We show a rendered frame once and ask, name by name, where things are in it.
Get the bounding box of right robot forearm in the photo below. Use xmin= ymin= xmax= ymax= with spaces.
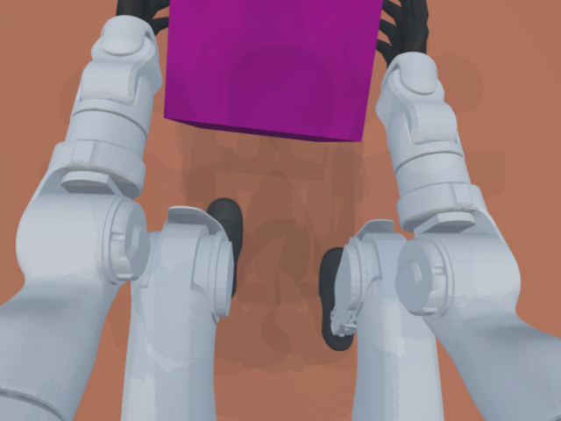
xmin=375 ymin=52 xmax=521 ymax=294

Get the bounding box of robot right shin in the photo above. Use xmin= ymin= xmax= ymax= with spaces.
xmin=330 ymin=219 xmax=408 ymax=335

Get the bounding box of carton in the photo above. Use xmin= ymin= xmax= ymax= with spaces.
xmin=164 ymin=0 xmax=383 ymax=142

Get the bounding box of left robot forearm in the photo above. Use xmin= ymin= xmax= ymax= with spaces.
xmin=16 ymin=15 xmax=163 ymax=272

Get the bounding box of robot right upper arm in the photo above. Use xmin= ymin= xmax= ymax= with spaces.
xmin=394 ymin=233 xmax=561 ymax=421

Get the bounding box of left robot hand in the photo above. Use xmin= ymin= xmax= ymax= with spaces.
xmin=116 ymin=0 xmax=170 ymax=36

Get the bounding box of right robot hand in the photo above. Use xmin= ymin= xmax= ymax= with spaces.
xmin=376 ymin=0 xmax=429 ymax=69

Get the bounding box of robot right thigh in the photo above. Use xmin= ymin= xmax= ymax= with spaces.
xmin=338 ymin=232 xmax=444 ymax=421

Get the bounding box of robot left upper arm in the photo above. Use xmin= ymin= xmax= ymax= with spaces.
xmin=0 ymin=192 xmax=151 ymax=421

